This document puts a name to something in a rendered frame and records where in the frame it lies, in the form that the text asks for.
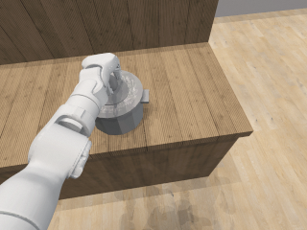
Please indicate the table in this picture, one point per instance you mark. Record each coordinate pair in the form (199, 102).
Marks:
(193, 117)

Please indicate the left robot upper arm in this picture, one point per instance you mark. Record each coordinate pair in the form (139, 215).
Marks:
(28, 199)

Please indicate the knob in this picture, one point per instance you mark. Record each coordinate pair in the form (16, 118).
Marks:
(113, 83)

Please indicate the lid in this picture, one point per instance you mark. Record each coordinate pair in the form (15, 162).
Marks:
(124, 99)

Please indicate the pot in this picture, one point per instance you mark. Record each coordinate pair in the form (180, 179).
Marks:
(127, 123)

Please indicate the robot left forearm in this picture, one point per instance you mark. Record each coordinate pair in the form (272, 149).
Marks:
(83, 106)

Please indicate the left robot hand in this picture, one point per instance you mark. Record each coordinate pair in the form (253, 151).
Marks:
(111, 62)

